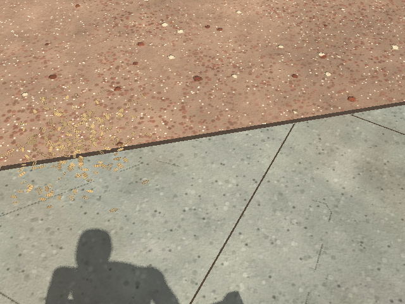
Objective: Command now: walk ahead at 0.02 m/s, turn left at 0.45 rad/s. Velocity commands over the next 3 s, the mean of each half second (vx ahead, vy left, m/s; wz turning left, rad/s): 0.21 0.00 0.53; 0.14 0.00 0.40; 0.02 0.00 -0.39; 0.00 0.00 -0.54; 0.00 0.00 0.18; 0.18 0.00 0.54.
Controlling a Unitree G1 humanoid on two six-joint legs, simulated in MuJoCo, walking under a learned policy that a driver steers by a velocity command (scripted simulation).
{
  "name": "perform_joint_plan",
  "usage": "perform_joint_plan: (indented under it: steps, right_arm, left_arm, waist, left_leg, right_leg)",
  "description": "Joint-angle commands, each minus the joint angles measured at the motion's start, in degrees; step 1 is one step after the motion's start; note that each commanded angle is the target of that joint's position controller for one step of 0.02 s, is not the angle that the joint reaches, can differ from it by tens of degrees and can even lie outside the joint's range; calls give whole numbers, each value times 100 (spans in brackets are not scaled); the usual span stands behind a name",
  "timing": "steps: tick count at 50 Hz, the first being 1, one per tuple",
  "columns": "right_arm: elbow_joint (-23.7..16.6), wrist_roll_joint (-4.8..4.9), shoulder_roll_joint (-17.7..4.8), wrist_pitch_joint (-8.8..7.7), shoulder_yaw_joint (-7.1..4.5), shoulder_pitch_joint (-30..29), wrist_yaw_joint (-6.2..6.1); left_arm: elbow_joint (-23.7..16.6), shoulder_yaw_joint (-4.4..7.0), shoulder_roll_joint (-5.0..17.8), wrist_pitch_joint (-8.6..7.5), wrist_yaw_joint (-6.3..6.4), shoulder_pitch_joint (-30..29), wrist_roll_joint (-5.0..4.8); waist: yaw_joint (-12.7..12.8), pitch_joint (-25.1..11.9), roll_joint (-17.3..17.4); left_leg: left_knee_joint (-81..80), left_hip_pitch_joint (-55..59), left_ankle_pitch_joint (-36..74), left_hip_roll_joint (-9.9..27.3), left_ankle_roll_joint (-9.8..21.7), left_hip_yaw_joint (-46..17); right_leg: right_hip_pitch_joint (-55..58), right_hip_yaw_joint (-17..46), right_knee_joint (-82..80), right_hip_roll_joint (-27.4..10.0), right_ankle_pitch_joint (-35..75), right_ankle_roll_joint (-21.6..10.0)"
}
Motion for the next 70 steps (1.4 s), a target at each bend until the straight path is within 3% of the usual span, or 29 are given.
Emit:
perform_joint_plan:
  steps: [1,4,8,13,14,15,16,17,19,24,30,33,35,36,37,38,39,40,41,46,48,54,58,59,60,61,62,64,70]
  right_arm:
    - [-448,-133,-1070,-177,-238,600,-9]
    - [-672,106,-873,-145,-204,-196,-160]
    - [-708,152,-820,81,-234,-130,-302]
    - [-828,195,-833,110,-244,-294,-297]
    - [-858,202,-664,86,-200,-298,-299]
    - [-890,169,-192,55,-73,-213,-278]
    - [-1235,224,-296,-61,-117,-475,-253]
    - [-1234,189,-655,-138,-205,-541,-230]
    - [-919,124,-772,-135,-277,-200,-184]
    - [-941,145,-366,-184,-185,-470,-53]
    - [-1208,95,-60,-156,-61,-1082,150]
    - [-1268,129,-285,-109,-159,-972,250]
    - [-1059,89,-579,-92,-333,-148,239]
    - [-857,76,-898,-72,-486,544,139]
    - [-881,113,-1426,-37,-582,958,-22]
    - [-1150,-27,-1720,-99,-510,647,-51]
    - [-1255,17,-1415,-124,-413,665,10]
    - [-1076,-5,-1116,-143,-343,417,35]
    - [-1051,97,-798,-149,-252,69,10]
    - [-770,-145,-258,-301,4,-628,-49]
    - [-605,-170,-264,-331,6,-609,-86]
    - [-392,-64,-684,-111,-117,-566,-199]
    - [-283,95,-604,10,-121,-481,-293]
    - [-299,70,-477,6,-110,-391,-321]
    - [-475,-60,-256,-42,-79,-400,-324]
    - [-605,-100,-338,-55,-90,-1046,-345]
    - [-639,-38,-416,-53,-143,-1130,-328]
    - [-495,29,-376,10,-173,-807,-312]
    - [-490,90,-173,-32,-84,-898,-252]
  left_arm:
    - [-710,107,415,-96,12,-511,-1]
    - [-466,167,622,-130,9,-172,11]
    - [-461,45,314,-253,-161,-267,-88]
    - [-316,152,494,-487,-339,236,-190]
    - [-211,213,627,-516,-320,558,-157]
    - [-149,271,925,-527,-279,1150,-46]
    - [-118,368,1425,-570,-364,1185,201]
    - [-213,332,1209,-651,-360,754,173]
    - [-282,183,719,-674,-270,411,-27]
    - [-66,107,618,-725,-232,757,67]
    - [143,207,1062,-501,-186,721,-57]
    - [195,269,1250,-441,-193,658,-207]
    - [173,280,1253,-435,-191,488,-322]
    - [192,213,1071,-475,-217,645,-309]
    - [-7,33,541,-511,-271,965,31]
    - [-123,-118,313,-568,-310,1311,213]
    - [-11,18,940,-575,-347,1141,61]
    - [-164,-9,1012,-548,-339,682,-138]
    - [-69,-16,932,-461,-243,507,-127]
    - [247,-116,506,-182,-158,917,-7]
    - [229,-194,357,-194,-169,696,-4]
    - [-76,-86,743,-64,-205,112,-94]
    - [-63,-77,632,-95,-307,413,-24]
    - [-128,-5,939,-105,-302,446,19]
    - [-201,137,1450,-101,-257,335,-30]
    - [-240,118,1277,-122,-270,562,18]
    - [-231,89,1184,-196,-274,805,124]
    - [-331,121,1157,-265,-259,349,-8]
    - [-508,185,1151,-6,-138,155,-114]
  waist:
    - [-355,-825,1248]
    - [11,-853,519]
    - [-82,-941,817]
    - [259,-513,1075]
    - [401,-509,824]
    - [513,-787,-170]
    - [404,-191,-1219]
    - [197,280,-1046]
    - [80,285,-757]
    - [303,318,-554]
    - [473,284,-690]
    - [337,32,-770]
    - [-151,-463,-665]
    - [-468,-879,-355]
    - [-381,-1476,945]
    - [11,-2397,1841]
    - [-371,-2830,955]
    - [-312,-2368,780]
    - [-171,-1652,311]
    - [339,-989,616]
    - [212,-952,672]
    - [-54,-343,678]
    - [173,-403,442]
    - [85,-433,-91]
    - [-201,-419,-1406]
    - [339,-342,-1660]
    - [451,-508,-1363]
    - [146,-594,-613]
    - [162,-907,-771]
  left_leg:
    - [-1956,1839,2851,2043,1667,-3401]
    - [-1635,1608,3107,1583,1098,-2404]
    - [-2006,1204,258,962,889,-2139]
    - [-2110,114,-1561,720,727,-2587]
    - [-1686,-568,-1767,484,456,-2364]
    - [88,-1376,-1947,-63,44,-1508]
    - [1156,-2632,-1538,-359,-19,-995]
    - [1852,-2923,-1036,167,-71,-1011]
    - [2286,-2926,-237,326,-263,-792]
    - [2624,-2773,990,554,-544,-433]
    - [542,-1488,1404,611,-625,348]
    - [-66,-906,973,445,-331,551]
    - [-818,217,1098,72,8,733]
    - [-1285,1421,1871,-108,244,659]
    - [-968,3211,4200,1196,761,-1035]
    - [-1130,3930,5344,2608,2054,-3679]
    - [-1212,3793,5532,2578,2239,-3302]
    - [-1595,3265,3428,2347,1955,-2838]
    - [-1740,2475,2355,1931,1465,-2264]
    - [-2128,221,3030,1250,1090,-643]
    - [-2167,288,2854,1283,1068,-474]
    - [-2370,597,672,1751,1136,-975]
    - [-1589,936,1440,1576,692,-598]
    - [-851,747,1235,1189,308,-174]
    - [127,-76,356,259,-244,687]
    - [996,-928,-1153,-153,-435,445]
    - [2025,-1298,-1771,-85,-462,27]
    - [2418,-1524,-1293,126,-533,-225]
    - [722,-621,-456,34,-770,-104]
  right_leg:
    - [-1783,699,2389,540,-1543,24]
    - [-1667,780,2281,281,-563,91]
    - [-745,424,471,482,26,160]
    - [1012,227,-1892,598,894,-193]
    - [1839,411,-2109,240,935,-353]
    - [2637,1705,-2494,-1014,-210,-723]
    - [2115,3748,-3220,-2007,-1675,-1386]
    - [1787,3762,-3341,-2086,-2076,-1582]
    - [1908,2590,-3315,-1497,-1232,-1198]
    - [1713,803,-3413,-1117,1048,-1091]
    - [1434,-457,-2915,-1021,3211,-1009]
    - [1743,-544,-2317,-1232,4119,-901]
    - [1804,-759,-1074,-1132,5213,-702]
    - [1321,-952,75,-826,4854,-443]
    - [-454,-914,1959,-423,851,-85]
    - [-1637,-21,3661,442,-2041,191]
    - [-1656,759,4155,240,-1803,236]
    - [-2107,602,3965,96,-1010,120]
    - [-2098,494,3379,-232,-549,78]
    - [-193,283,1630,-309,336,142]
    - [56,301,824,-335,585,134]
    - [-207,135,184,-168,245,-63]
    - [349,-5,-1212,28,1236,-415]
    - [582,685,-1642,-373,2385,-661]
    - [903,2011,-1939,-1207,3318,-1322]
    - [1227,2802,-2328,-1678,3669,-1959]
    - [1492,2878,-2368,-1747,3886,-2125]
    - [1662,2227,-2062,-1304,4146,-1706]
    - [1586,1944,-1826,-812,4124,-1456]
